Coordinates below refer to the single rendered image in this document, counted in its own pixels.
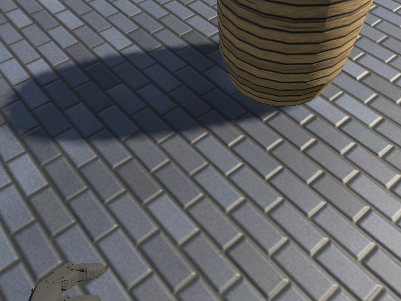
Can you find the robot left hand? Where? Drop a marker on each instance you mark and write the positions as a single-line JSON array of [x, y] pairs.
[[63, 279]]

